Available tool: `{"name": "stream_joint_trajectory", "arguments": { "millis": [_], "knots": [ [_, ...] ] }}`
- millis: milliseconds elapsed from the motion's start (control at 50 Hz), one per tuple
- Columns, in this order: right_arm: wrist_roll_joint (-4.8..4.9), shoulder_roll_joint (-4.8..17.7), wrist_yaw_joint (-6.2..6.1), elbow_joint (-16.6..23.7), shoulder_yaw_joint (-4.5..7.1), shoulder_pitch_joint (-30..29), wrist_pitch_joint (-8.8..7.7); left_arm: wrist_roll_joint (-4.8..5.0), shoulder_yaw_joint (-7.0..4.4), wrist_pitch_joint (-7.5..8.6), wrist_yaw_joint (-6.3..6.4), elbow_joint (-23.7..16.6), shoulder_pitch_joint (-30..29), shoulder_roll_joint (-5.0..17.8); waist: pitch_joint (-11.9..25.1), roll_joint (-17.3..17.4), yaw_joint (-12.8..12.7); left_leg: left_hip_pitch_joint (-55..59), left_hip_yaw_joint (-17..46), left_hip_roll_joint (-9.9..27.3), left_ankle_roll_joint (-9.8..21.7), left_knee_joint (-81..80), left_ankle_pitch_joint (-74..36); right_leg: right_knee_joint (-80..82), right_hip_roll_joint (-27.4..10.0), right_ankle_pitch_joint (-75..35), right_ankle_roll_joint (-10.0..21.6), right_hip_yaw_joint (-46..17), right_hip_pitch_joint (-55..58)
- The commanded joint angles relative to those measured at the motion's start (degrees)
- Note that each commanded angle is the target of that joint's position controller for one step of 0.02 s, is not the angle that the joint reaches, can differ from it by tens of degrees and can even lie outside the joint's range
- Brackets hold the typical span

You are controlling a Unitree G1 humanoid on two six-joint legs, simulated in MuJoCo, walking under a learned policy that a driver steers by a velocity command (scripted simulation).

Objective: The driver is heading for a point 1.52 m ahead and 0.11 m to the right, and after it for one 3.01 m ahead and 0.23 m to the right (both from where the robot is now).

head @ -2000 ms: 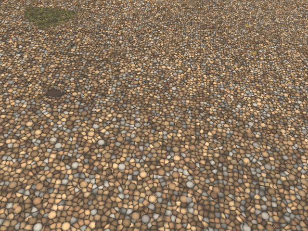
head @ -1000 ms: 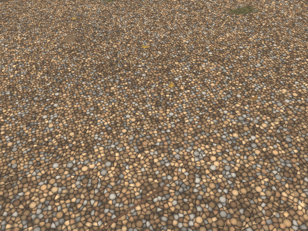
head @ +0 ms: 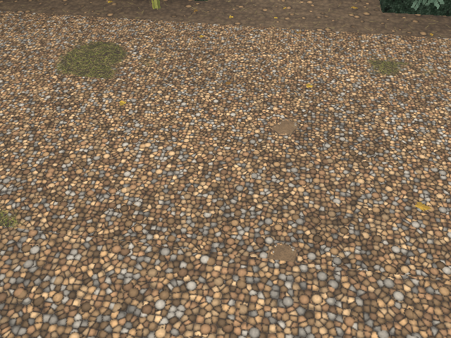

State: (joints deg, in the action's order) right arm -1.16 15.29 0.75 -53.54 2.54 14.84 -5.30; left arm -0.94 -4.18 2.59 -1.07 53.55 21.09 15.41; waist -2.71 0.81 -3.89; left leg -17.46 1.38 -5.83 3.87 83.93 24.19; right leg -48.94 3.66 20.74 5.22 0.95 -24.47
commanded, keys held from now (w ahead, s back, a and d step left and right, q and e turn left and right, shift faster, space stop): w+e+shift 0.20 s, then w+shift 0.32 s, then w+q+shift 0.48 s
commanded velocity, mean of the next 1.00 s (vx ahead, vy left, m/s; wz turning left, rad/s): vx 1.00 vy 0.00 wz -0.04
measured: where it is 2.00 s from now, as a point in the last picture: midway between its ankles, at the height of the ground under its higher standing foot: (270, 159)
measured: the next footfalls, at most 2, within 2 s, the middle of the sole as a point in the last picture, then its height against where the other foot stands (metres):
left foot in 0.34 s outside the picture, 0.17 m lower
right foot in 0.64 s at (310, 297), level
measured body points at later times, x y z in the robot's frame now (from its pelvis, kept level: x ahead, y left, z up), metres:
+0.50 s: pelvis +0.48 -0.01 -0.14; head +0.50 -0.02 +0.30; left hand +0.67 +0.22 -0.26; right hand +0.37 -0.24 -0.29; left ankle +0.42 +0.12 -0.87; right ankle +0.45 -0.13 -0.77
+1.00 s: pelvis +0.93 -0.12 -0.18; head +0.95 -0.12 +0.27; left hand +0.87 +0.16 -0.31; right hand +1.09 -0.40 -0.28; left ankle +1.16 -0.02 -0.85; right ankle +0.71 -0.19 -0.87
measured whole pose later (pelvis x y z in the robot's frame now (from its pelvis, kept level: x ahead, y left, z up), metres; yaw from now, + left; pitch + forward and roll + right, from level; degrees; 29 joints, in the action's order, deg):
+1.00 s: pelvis +0.93 -0.12 -0.18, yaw +0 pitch +0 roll -2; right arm -1.3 18.2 4.8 -48.2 5.6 6.3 -1.4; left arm -0.5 -3.2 8.9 1.5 58.8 28.0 15.9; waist -2.2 1.2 -2.1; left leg -40.7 -4.8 3.9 8.4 38.6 -31.7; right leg -29.6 0.0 37.0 -0.8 16.3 8.5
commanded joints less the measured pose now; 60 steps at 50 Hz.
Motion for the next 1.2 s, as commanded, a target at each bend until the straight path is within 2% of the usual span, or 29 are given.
{"name": "stream_joint_trajectory", "arguments": {
  "millis": [20, 100, 140, 200, 260, 320, 340, 380, 420, 440, 460, 500, 540, 580, 620, 640, 660, 680, 720, 820, 860, 880, 960, 1080, 1120, 1140, 1160, 1180, 1200],
  "knots": [
    [-1.82, 4.94, -0.13, 8.27, 0.7, -6.17, -0.03, -0.51, -1.53, 0.57, 1.02, -2.64, 0.07, 8.29, -6.46, 3.92, 5.73, -23.35, 5.67, 6.98, -2.81, -10.44, -0.62, 27.37, -16.46, 9.81, 17.25, -41.44, 3.6],
    [-2.37, 2.82, 1.13, 8.46, -0.33, -7.33, 2.46, -0.94, -3.31, 3.66, 0.77, -0.98, 3.13, 12.73, -1.95, -3.32, 5.5, 0.0, -2.37, 6.65, -4.41, -25.84, -19.71, 29.92, -9.76, -7.75, 14.32, -25.38, -7.96],
    [-2.14, 4.99, 1.39, 12.56, 0.2, -17.81, 1.12, 0.17, -2.03, 4.77, 1.37, 0.89, 7.84, 6.42, -4.06, 0.78, 1.36, -12.64, 1.07, 8.22, -3.08, -40.79, -37.83, 24.28, -4.93, 4.95, 10.88, -24.4, 0.17],
    [-1.41, 0.13, 3.16, 12.91, -1.37, -17.27, 0.67, -0.28, -1.73, 2.68, 1.44, 0.54, 7.36, 5.09, -0.31, -3.42, -0.04, 2.08, -2.16, 4.96, -2.04, -48.76, -47.34, 17.45, -1.63, 4.96, 7.74, -19.43, -3.69],
    [-1.73, 0.52, 2.13, 11.76, -1.17, -12.91, -0.76, -0.55, -1.52, 2.1, 2.09, 0.36, 8.95, 5.16, -0.39, -1.7, -0.18, 10.41, -4.87, 3.78, -4.15, -58.37, -50.89, 5.05, 0.27, 4.92, 4.87, -16.05, -0.02],
    [-1.98, 3.64, -0.73, 6.67, 0.73, 4.29, -1.18, 0.27, -1.85, 0.12, 3.92, 0.37, 6.2, 7.05, 3.47, -1.75, 8.62, 20.73, -0.51, 12.26, -2.76, -77.98, -61.36, -26.41, 1.7, -12.51, 4.83, -11.83, 7.37],
    [-2.45, 7.76, -1.23, 4.65, 2.33, 11.96, -0.32, 0.99, -2.09, -0.53, 3.38, -1.85, 2.24, 6.24, 4.68, 1.06, 12.29, 31.78, 5.38, 17.91, 1.41, -75.38, -59.3, -46.86, 4.55, 7.1, 4.18, -9.81, -4.71],
    [-3.6, 9.44, 0.51, 3.28, 2.1, 17.54, -1.51, 4.23, 0.26, 2.05, 3.64, -7.2, 4.88, 0.86, 13.03, 12.58, 8.52, 60.35, 11.26, 28.47, 2.1, -44.06, -80.09, -47.79, -0.18, 14.69, 4.09, -10.4, -36.83],
    [-2.43, 7.8, -1.0, 0.24, 3.16, 22.38, -2.4, -0.89, 0.25, 2.56, 4.57, -6.81, -5.08, 2.75, 14.13, 10.11, 13.58, 56.09, 21.2, 30.05, 9.34, -49.88, -42.99, -51.09, -3.04, 9.1, 5.05, -10.53, -49.53],
    [-2.03, 7.63, -2.38, -0.21, 2.95, 16.12, -3.28, -2.36, 0.58, 2.23, 3.42, -10.76, -10.11, 2.63, 8.72, 8.64, 8.12, 40.16, 32.22, 35.2, 11.76, -60.29, -24.33, -40.65, -7.2, 4.67, 1.93, -14.66, -48.38],
    [-1.4, 3.21, -2.48, -0.72, 1.18, 13.06, -3.89, -3.22, 0.54, 1.73, 1.74, -12.3, -16.37, 3.41, -0.53, 0.93, 6.14, 24.54, 29.29, 32.34, 10.83, -65.0, -24.98, -30.25, -9.54, 1.74, -0.24, -14.67, -43.51],
    [-1.43, 0.35, -2.0, 0.24, -0.11, 6.11, -3.6, -1.96, 1.76, 1.42, -0.9, -13.86, -18.55, 1.28, -6.05, 0.25, 1.29, 1.21, 13.15, 22.18, 7.07, -70.83, -31.68, -8.86, -9.36, -8.38, -2.0, -8.78, -23.03],
    [0.78, 4.12, -1.21, 0.42, 0.78, 3.2, -3.27, -1.22, 2.51, 0.75, -2.72, -11.64, -11.96, -0.01, -1.75, 5.36, -2.2, -15.35, 5.91, 17.44, 6.49, -76.47, -30.41, -3.26, -6.13, -19.06, -0.62, 1.79, 7.05],
    [2.32, 6.29, -0.21, 0.14, 1.08, 4.49, -2.64, -0.83, 1.45, 0.24, -1.79, -10.41, -9.25, 3.46, -2.69, 1.43, -4.52, -13.29, 3.2, 16.72, 6.57, -72.79, -42.75, 2.51, -3.29, -15.1, 0.15, 3.35, 17.1],
    [1.32, 9.0, 0.11, -0.94, 1.19, 8.73, -1.39, -1.63, -0.57, 0.57, -0.33, -4.89, 4.38, 7.03, 7.14, -1.03, -11.02, -8.32, -0.29, 13.55, 4.2, -47.2, -53.28, 7.54, -1.41, -12.32, 2.21, 1.89, 35.21],
    [0.5, 8.51, -0.15, -0.44, 1.23, 9.14, -1.12, -2.6, -1.68, 1.01, 0.32, -4.43, 12.08, 11.58, 12.23, -3.27, -14.28, -13.51, -2.85, 9.18, 2.6, -25.13, -35.88, 11.11, -10.65, 1.14, 3.5, -9.65, 42.75],
    [2.09, 0.3, -0.68, 0.56, 0.1, 19.01, -0.4, -3.7, -1.27, 1.86, 0.49, -7.27, 10.13, 13.94, 23.22, -11.82, -6.93, -18.7, 1.65, 4.48, 2.55, 1.0, 5.3, 19.67, -28.47, 12.74, 7.54, -38.32, 47.3],
    [2.78, 5.87, -1.16, 2.26, 1.69, 14.34, -0.3, -1.57, -1.24, 1.49, 0.7, -6.82, 7.88, 11.41, 19.66, -9.11, -7.27, -25.56, 3.62, 4.13, 3.21, 2.08, -0.46, 29.67, -28.77, 8.66, 7.2, -47.27, 42.91],
    [0.97, 4.6, -1.12, 2.53, 1.72, 9.06, 1.02, -1.32, -0.41, 2.24, 0.46, -6.57, -1.65, 6.63, 2.78, -4.65, -2.22, -25.3, 3.81, 9.81, 2.64, -5.25, -8.61, 29.0, -24.87, -4.83, 7.38, -28.2, 26.08],
    [-0.91, 1.84, 0.89, 2.25, 2.73, 7.28, 6.26, 1.04, 0.21, 5.01, 0.43, -4.32, -2.54, 3.63, -4.16, -4.02, 5.06, -23.21, 3.9, 14.87, 1.05, -18.46, -10.87, 34.09, -19.84, -19.85, 4.22, -8.0, 16.6],
    [-2.2, 1.72, 1.82, 4.94, 2.74, 2.38, 6.42, -0.36, -0.54, 5.68, 0.97, -1.77, 1.23, 5.79, -4.37, -3.05, 3.57, -28.7, 1.64, 14.85, 1.75, -20.15, -18.79, 32.14, -20.04, -31.02, 5.11, -1.25, 21.78],
    [-1.04, 1.76, 1.87, 5.65, 3.0, -1.55, 4.86, -0.1, 0.11, 7.12, 1.39, -0.66, -0.57, 2.55, -4.79, -2.38, 5.23, -27.97, 1.93, 13.52, 2.27, -31.4, -29.55, 32.1, -15.08, -22.5, 0.48, 3.76, 20.95],
    [0.17, -0.5, 5.26, 5.09, 2.01, -3.66, 3.61, 0.8, 1.2, 8.2, 2.93, 0.46, -2.07, 2.04, -2.37, -3.1, 7.04, -2.68, -7.3, 8.6, 4.8, -45.29, -65.63, 28.13, -11.01, -10.18, -2.89, 15.59, 6.52],
    [-2.87, 6.36, 0.84, 0.13, 3.45, 11.04, 6.19, -0.04, 1.06, 3.67, 4.28, 2.36, 3.09, 8.13, 1.85, -2.22, 13.12, 14.04, -14.14, 3.24, 7.67, -54.31, -48.87, -18.48, -15.16, -53.36, -3.69, 15.39, 20.86],
    [-1.81, 12.51, -0.27, -4.66, 6.02, 26.69, 5.07, -0.32, 0.11, 0.88, 4.13, -0.37, -10.68, 5.2, -3.58, 5.77, 24.98, 25.49, -2.1, 10.08, 16.29, -71.6, -51.13, -68.87, -3.25, 2.75, -3.72, 12.96, 2.45],
    [-1.43, 18.7, -0.33, -6.27, 5.91, 24.07, 4.56, -1.06, 1.52, 2.61, 3.93, -7.13, -5.98, 1.22, -3.61, 15.45, 12.32, 40.25, 1.93, 13.95, 11.61, -45.38, -89.62, -67.45, -2.89, 20.62, -3.45, 5.7, -22.81],
    [-0.9, 16.3, -0.56, -5.51, 5.07, 27.46, 3.57, -1.09, 2.6, 3.64, 3.05, -9.43, -4.1, 2.69, 6.29, 8.13, 12.58, 54.77, 14.75, 18.41, 16.09, -45.24, -76.96, -56.6, -6.39, 14.08, -2.48, -1.23, -35.14],
    [-0.83, 12.42, -0.59, -5.07, 4.58, 24.71, 4.05, -1.74, 2.55, 3.86, 2.71, -8.11, -4.47, 4.79, 7.28, -2.0, 11.62, 48.93, 22.26, 19.61, 18.21, -52.88, -50.3, -52.72, -8.22, 9.46, -1.96, -2.02, -35.47],
    [0.16, 6.56, -0.58, -4.55, 2.18, 21.2, 3.56, -2.8, 1.92, 3.98, 2.41, -8.71, -11.14, 5.21, 3.23, -10.25, 9.66, 38.13, 19.84, 15.0, 12.6, -57.47, -42.82, -47.79, -8.35, 3.38, -0.85, -1.09, -31.62]
  ]
}}
Velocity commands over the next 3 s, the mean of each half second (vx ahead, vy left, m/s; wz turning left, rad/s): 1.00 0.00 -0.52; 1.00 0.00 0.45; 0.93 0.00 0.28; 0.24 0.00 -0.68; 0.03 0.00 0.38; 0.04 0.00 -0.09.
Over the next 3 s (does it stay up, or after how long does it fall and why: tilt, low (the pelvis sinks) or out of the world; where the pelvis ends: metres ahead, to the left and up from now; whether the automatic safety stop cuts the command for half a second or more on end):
stays up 1.90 -0.10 -0.47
